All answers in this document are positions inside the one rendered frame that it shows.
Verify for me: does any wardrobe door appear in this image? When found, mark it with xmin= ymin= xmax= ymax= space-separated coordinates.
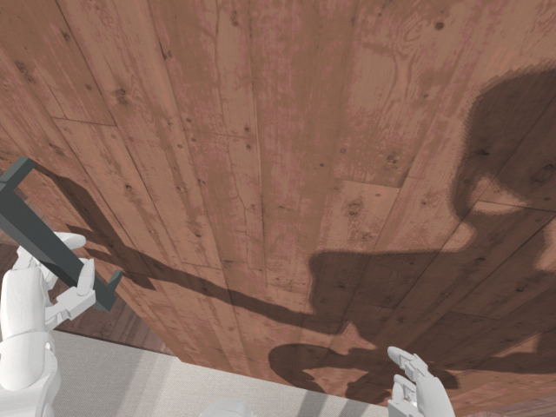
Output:
xmin=486 ymin=394 xmax=556 ymax=417
xmin=0 ymin=0 xmax=556 ymax=417

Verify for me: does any handle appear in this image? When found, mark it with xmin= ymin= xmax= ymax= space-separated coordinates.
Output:
xmin=0 ymin=156 xmax=123 ymax=312

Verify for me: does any right robot hand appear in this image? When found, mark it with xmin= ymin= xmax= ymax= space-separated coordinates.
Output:
xmin=387 ymin=347 xmax=455 ymax=417

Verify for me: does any left robot forearm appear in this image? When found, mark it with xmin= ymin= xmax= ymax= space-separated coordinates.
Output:
xmin=0 ymin=331 xmax=62 ymax=417

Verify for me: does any robot left thigh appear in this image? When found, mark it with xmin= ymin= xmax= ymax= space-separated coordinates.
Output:
xmin=199 ymin=399 xmax=257 ymax=417

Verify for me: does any left robot hand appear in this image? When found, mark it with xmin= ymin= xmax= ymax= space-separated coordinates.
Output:
xmin=0 ymin=232 xmax=96 ymax=341

